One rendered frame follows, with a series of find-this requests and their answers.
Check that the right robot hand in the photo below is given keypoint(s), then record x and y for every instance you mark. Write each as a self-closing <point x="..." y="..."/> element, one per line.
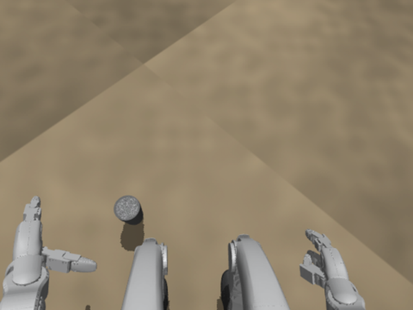
<point x="329" y="264"/>

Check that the right robot arm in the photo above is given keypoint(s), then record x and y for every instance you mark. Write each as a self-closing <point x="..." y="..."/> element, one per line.
<point x="341" y="294"/>

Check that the left robot hand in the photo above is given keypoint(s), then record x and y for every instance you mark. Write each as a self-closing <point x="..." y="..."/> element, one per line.
<point x="28" y="240"/>

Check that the left robot arm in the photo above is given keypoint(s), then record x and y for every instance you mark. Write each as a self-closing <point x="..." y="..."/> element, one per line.
<point x="25" y="286"/>

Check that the cup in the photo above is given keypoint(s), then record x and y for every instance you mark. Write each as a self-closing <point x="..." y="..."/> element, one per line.
<point x="128" y="209"/>

